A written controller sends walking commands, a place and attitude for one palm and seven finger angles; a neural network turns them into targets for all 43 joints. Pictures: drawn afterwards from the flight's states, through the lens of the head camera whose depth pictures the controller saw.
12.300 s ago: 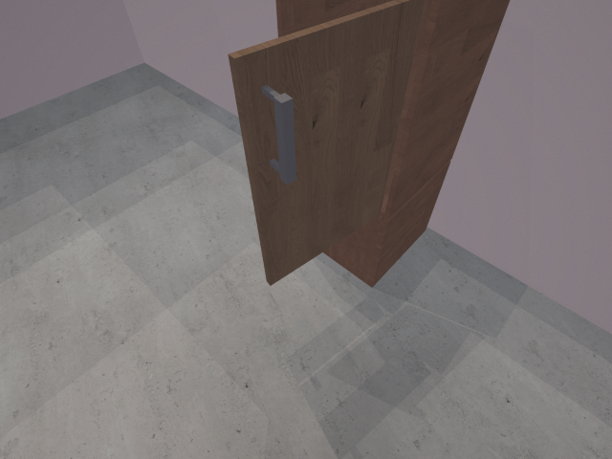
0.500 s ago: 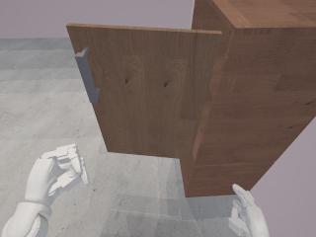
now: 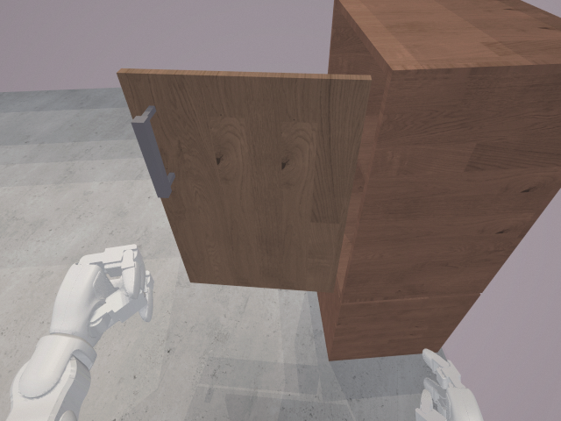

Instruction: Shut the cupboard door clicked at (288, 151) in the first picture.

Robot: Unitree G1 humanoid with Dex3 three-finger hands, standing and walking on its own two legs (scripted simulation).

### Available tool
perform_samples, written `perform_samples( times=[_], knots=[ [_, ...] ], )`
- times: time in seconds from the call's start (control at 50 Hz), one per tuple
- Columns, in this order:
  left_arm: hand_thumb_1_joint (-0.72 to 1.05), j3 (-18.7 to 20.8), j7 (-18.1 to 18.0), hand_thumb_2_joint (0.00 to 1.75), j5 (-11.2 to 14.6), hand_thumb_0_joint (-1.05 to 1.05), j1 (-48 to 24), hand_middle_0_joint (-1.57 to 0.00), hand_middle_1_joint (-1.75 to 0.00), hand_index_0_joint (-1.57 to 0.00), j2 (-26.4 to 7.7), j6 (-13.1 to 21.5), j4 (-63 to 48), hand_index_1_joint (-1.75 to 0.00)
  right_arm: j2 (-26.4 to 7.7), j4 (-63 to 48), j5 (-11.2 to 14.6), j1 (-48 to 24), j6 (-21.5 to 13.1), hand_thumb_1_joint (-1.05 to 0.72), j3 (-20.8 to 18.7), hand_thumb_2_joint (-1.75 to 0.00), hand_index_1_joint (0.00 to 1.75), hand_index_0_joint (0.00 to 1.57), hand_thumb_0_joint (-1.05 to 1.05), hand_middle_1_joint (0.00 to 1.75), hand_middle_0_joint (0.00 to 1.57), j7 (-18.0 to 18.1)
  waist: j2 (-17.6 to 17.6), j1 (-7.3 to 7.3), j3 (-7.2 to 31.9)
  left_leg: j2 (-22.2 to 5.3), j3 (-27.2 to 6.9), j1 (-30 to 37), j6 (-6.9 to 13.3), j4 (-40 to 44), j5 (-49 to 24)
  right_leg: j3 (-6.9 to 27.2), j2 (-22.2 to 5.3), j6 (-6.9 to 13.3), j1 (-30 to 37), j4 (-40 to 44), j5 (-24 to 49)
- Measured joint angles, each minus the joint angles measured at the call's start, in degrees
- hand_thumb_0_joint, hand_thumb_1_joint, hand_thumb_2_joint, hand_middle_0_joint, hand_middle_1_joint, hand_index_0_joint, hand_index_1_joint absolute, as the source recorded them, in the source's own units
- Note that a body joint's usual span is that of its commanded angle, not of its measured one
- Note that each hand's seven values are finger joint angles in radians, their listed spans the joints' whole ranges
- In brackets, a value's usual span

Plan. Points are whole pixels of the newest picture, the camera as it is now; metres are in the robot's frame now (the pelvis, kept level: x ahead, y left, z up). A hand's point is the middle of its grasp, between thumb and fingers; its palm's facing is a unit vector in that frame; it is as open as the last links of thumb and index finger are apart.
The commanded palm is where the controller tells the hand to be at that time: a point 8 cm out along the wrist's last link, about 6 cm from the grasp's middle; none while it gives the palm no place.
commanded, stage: raise the hand and make a fist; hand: left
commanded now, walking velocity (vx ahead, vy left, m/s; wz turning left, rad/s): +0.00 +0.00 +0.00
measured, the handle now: (157, 153) +0.51 +0.27 +0.13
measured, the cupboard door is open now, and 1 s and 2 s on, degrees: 81 81 80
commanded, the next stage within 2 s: bring the fist close to the handle in 0.16 s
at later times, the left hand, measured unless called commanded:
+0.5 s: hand (144, 266) +0.27 +0.20 +0.13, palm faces +0.05 -1.00 -0.06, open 3.1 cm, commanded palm +0.25 +0.25 +0.13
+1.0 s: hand (148, 208) +0.37 +0.24 +0.13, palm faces +0.03 -1.00 -0.01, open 3.1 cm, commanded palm +0.35 +0.28 +0.13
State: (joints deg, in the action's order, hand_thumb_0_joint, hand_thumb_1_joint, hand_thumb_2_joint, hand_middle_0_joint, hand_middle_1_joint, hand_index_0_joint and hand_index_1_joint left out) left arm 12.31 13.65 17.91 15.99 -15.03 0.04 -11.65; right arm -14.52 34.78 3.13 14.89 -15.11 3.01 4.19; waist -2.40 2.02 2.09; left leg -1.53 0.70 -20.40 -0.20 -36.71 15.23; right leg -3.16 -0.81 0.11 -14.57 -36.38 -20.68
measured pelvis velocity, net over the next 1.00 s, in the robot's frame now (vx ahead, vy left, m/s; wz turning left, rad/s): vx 0.01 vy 0.00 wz -0.01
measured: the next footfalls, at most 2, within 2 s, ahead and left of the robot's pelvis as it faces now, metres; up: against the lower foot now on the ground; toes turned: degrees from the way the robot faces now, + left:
none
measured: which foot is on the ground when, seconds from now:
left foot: down 0.00-1.00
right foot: down 0.00-1.00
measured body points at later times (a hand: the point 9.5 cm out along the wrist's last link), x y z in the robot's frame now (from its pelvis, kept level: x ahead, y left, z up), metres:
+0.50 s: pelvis +0.00 -0.01 +0.00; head -0.01 -0.03 +0.45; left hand +0.26 +0.26 +0.13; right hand +0.18 -0.23 -0.08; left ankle +0.05 +0.12 -0.72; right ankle -0.01 -0.12 -0.72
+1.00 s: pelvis +0.01 +0.00 +0.00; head +0.03 -0.01 +0.45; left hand +0.36 +0.29 +0.13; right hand +0.15 -0.26 -0.09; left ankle +0.05 +0.12 -0.72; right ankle -0.01 -0.12 -0.72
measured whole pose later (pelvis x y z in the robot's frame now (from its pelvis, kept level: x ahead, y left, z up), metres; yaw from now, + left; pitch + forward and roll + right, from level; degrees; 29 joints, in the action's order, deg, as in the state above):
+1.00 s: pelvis +0.01 +0.00 +0.00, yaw -1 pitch +3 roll +0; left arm 20.4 19.5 16.2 -18.4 -22.8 2.5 25.9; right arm -15.9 37.4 3.5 15.2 -10.2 2.0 5.9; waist -1.4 -0.1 1.6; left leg -1.6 1.3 -24.5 -0.2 -37.4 16.1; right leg -2.5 -0.8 0.1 -19.0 -37.2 -21.4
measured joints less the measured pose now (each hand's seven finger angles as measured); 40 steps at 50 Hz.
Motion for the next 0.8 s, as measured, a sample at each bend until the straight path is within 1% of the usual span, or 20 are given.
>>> perform_samples(
  times=[0.14, 0.34, 0.38, 0.5, 0.62, 0.74, 0.8],
  knots=[
    [0.89, -0.3, -0.6, 0.90, -0.5, 0.02, 0.2, -1.30, -1.50, -1.30, 0.1, 2.1, 0.0, -1.50, -0.1, 0.5, -0.2, -0.3, -0.5, -0.90, -0.3, -0.90, 0.30, 0.20, 0.02, 0.30, 0.20, 0.0, 0.0, 0.09, -0.5, -0.2, -0.2, 0.4, -0.3, 0.2, -0.1, -0.2, 0.2, 0.3, 0.4, 0.0, -0.1],
    [0.89, -0.4, -0.1, 0.90, -0.5, 0.02, -0.8, -1.30, -1.50, -1.30, 0.1, 2.0, 1.5, -1.50, 0.4, 0.7, -0.3, -0.8, -0.6, -0.90, 0.1, -0.90, 0.30, 0.20, 0.02, 0.30, 0.20, 0.2, -0.7, 0.30, -0.6, -0.1, -0.5, 0.6, -0.5, 0.4, -0.1, -0.5, 0.2, 0.5, 0.5, -0.1, -0.4],
    [0.89, -0.2, 0.1, 0.90, -0.6, 0.02, -2.7, -1.31, -1.50, -1.30, -0.2, 2.2, 3.2, -1.50, 0.4, 1.0, -0.3, -1.0, -0.4, -0.90, 0.2, -0.90, 0.30, 0.20, 0.02, 0.30, 0.20, 0.4, -0.7, 0.41, -0.8, -0.1, -0.6, 0.5, -0.6, 0.3, -0.1, -0.6, 0.2, 0.5, 0.5, -0.2, -0.5],
    [0.89, 1.9, 1.4, 0.90, -0.4, 0.02, -11.6, -1.31, -1.50, -1.30, -2.0, 2.1, 11.8, -1.50, 0.3, 2.4, -0.1, -1.7, 0.3, -0.90, 0.4, -0.90, 0.30, 0.20, 0.02, 0.30, 0.20, 1.2, -0.5, 0.45, -1.2, -0.1, -0.8, 0.1, -0.7, 0.5, -0.2, -0.7, 0.2, 0.7, 0.0, -0.3, -0.5],
    [0.89, 3.9, 3.3, 0.90, 0.0, 0.02, -18.8, -1.30, -1.50, -1.30, -3.7, 1.1, 19.7, -1.50, -0.3, 2.7, 0.2, -1.6, 1.1, -0.90, 0.2, -0.90, 0.30, 0.20, 0.02, 0.30, 0.20, 1.6, -0.2, -0.30, -0.9, -0.2, -0.3, -0.4, -0.7, 0.8, -0.2, -0.2, 0.3, 0.7, -0.9, -0.2, -0.4],
    [0.89, 6.8, 4.7, 0.90, 0.0, 0.02, -23.1, -1.30, -1.50, -1.30, -5.4, 1.1, 25.9, -1.50, -0.9, 2.3, 0.3, -1.0, 2.6, -0.90, -0.4, -0.90, 0.30, 0.20, 0.01, 0.30, 0.20, 1.4, 0.5, -1.15, -0.5, -0.3, 0.6, -1.2, -0.6, 0.7, 0.2, 0.6, 0.3, 0.6, -2.1, -0.6, -0.7],
    [0.89, 7.7, 5.0, 0.90, -0.3, 0.02, -25.2, -1.30, -1.50, -1.30, -6.1, 1.5, 28.3, -1.50, -1.3, 2.0, 0.4, -0.4, 3.1, -0.90, -0.8, -0.90, 0.30, 0.20, 0.01, 0.30, 0.20, 1.5, 0.7, -1.31, -0.6, -0.4, 0.6, -1.8, -0.5, 0.3, 0.5, 0.7, 0.3, 0.5, -2.5, -0.7, -0.7]
  ],
)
